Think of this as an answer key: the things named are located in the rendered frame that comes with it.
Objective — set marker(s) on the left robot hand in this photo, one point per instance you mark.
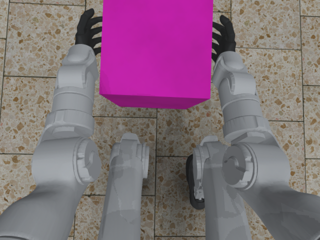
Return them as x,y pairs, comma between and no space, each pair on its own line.
85,34

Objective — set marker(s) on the right robot hand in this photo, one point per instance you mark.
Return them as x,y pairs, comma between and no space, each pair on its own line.
226,40

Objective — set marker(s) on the robot left forearm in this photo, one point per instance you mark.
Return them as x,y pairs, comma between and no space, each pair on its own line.
73,98

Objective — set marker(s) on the carton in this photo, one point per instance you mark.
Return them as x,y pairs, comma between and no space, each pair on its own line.
156,53

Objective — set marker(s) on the robot right upper arm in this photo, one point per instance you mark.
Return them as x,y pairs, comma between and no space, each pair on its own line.
260,173

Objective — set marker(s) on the robot right shin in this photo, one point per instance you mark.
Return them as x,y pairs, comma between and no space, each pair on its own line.
198,187

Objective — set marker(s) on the robot right forearm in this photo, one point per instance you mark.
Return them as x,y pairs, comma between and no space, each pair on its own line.
240,104

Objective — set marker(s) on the robot left upper arm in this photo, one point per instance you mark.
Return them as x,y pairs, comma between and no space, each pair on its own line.
62,169

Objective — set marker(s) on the robot right thigh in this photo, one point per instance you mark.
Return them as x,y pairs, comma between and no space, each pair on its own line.
225,214

